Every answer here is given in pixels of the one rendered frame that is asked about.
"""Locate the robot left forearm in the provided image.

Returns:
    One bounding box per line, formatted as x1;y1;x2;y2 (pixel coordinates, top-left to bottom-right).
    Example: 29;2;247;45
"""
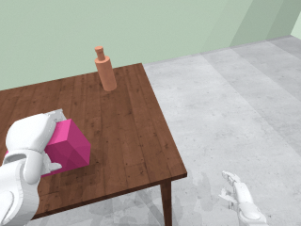
0;149;44;226

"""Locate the sponge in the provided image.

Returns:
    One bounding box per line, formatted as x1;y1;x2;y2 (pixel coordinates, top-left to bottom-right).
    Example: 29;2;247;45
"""
4;119;91;178

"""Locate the left robot hand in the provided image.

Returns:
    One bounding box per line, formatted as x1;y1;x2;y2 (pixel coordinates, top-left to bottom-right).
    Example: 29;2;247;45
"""
6;108;67;175

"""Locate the right robot hand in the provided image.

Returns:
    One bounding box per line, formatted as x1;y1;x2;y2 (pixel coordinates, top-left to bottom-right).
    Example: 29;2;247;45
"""
218;170;254;212

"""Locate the table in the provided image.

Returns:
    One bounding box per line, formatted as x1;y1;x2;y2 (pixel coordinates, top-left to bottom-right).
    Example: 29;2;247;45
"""
0;63;187;226

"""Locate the robot right forearm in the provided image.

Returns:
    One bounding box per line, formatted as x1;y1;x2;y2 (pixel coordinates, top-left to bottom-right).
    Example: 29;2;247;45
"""
237;202;269;226

